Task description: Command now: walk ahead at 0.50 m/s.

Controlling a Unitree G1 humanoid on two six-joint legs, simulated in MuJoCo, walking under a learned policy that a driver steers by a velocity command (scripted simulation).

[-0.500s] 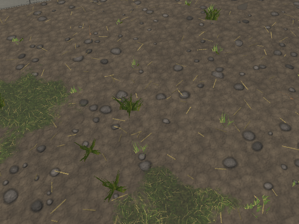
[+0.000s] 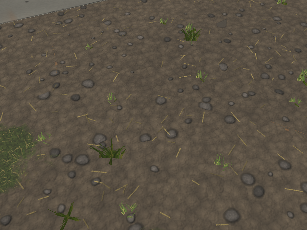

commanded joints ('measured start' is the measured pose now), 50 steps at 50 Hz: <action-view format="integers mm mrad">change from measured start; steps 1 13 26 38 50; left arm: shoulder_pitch -88 301 168 231 49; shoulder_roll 33 177 130 115 55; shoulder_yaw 1 52 31 22 20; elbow -69 19 61 109 47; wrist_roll -4 -10 0 6 2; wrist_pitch -16 -25 -37 14 -5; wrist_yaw -10 -28 -1 18 10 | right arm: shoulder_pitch -16 67 -260 32 -93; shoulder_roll -177 -123 -65 -233 -145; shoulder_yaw -39 -12 -15 -74 -39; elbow -44 -19 -105 -50 -23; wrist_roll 10 17 3 0 -4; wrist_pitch -11 -10 7 -11 -25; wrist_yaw -12 -12 -9 13 -1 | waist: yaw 3 173 99 -76 59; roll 99 -166 -13 66 93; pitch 39 -319 34 -244 14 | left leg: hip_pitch -45 -628 -565 156 -60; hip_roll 247 44 186 217 284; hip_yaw -118 -167 -75 -165 -215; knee -118 1039 485 281 -125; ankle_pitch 170 -411 229 150 173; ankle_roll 142 -25 -75 101 180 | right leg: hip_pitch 49 1023 531 507 -6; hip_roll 22 -242 -55 -15 -31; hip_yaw -28 643 39 -66 16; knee -143 -472 -673 26 129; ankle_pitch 132 -382 72 272 -74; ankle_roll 5 -299 -217 -102 -7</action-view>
